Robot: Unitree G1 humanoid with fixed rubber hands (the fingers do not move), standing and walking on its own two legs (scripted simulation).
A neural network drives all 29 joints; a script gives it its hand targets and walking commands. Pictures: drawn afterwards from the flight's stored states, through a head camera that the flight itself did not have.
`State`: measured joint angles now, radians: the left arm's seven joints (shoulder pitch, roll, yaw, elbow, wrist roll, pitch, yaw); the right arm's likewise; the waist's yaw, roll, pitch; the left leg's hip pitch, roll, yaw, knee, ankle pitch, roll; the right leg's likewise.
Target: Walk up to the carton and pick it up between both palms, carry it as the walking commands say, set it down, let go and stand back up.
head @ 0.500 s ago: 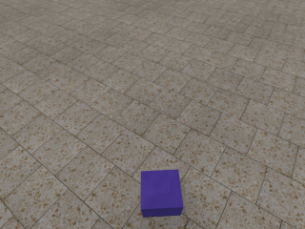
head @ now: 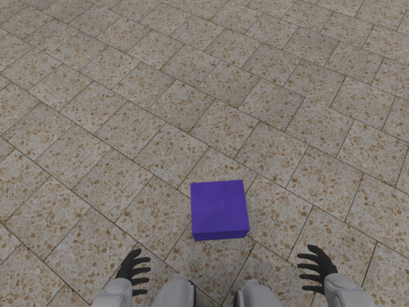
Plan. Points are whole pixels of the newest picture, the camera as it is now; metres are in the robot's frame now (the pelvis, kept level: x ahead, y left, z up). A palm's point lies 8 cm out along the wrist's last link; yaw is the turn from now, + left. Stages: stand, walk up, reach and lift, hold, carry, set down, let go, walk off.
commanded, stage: reach and lift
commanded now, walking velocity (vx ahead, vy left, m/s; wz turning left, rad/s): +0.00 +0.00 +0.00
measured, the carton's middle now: (218, 211) +0.45 -0.01 -0.64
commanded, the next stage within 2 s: none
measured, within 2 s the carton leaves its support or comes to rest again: neither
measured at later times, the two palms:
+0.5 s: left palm (135, 233) +0.27 +0.19 -0.14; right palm (310, 225) +0.28 -0.21 -0.14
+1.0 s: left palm (147, 181) +0.41 +0.19 -0.18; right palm (295, 171) +0.43 -0.21 -0.17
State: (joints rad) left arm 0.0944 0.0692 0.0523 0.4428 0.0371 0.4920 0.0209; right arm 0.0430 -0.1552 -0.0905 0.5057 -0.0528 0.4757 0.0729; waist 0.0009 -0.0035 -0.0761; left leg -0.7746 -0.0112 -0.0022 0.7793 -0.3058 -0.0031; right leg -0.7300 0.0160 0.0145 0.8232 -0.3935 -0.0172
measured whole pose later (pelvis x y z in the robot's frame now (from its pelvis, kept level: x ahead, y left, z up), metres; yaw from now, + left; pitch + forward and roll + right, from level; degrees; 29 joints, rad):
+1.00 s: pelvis -0.05 +0.00 -0.07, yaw -1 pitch +42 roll +1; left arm -0.91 0.16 0.31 0.83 -0.02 0.13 0.09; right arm -1.01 -0.29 -0.24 0.96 0.03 0.13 0.02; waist 0.03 -0.01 -0.08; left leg -1.47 0.00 -0.01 1.03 -0.28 -0.02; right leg -1.45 0.04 0.02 1.09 -0.37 -0.02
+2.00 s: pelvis -0.09 +0.00 -0.27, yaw -1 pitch +49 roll +2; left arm -1.25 0.27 0.30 0.94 -0.09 0.13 0.11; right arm -1.32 -0.38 -0.18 1.00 0.08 0.14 -0.02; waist 0.02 0.01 0.03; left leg -2.17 -0.03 -0.01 1.79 -0.47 -0.03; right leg -2.14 0.06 0.03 1.86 -0.57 0.00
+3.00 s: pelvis -0.10 +0.01 -0.38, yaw -2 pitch +35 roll +2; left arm -1.47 0.34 0.14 1.21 -0.26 0.02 0.13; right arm -1.54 -0.43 0.01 1.23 0.23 0.05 -0.06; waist 0.03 0.02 0.42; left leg -2.29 -0.01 0.01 2.20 -0.52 -0.02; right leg -2.26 0.03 0.00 2.27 -0.62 -0.02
